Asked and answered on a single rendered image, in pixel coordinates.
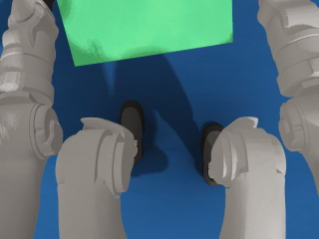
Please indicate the robot left upper arm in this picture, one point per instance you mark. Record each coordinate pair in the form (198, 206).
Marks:
(29, 135)

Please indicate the robot left forearm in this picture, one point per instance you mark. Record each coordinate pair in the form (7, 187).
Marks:
(28, 56)

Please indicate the robot right upper arm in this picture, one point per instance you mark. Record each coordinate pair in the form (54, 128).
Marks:
(299, 130)

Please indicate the robot right forearm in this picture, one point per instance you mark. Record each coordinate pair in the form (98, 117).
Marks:
(292, 32)

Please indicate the robot left hand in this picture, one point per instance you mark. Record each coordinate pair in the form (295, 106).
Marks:
(49, 3)

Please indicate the carton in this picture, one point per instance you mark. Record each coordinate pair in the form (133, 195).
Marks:
(101, 31)

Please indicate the robot right shin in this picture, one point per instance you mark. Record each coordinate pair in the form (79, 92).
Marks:
(280, 158)

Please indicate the robot left foot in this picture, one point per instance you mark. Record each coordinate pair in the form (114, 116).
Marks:
(132, 117)

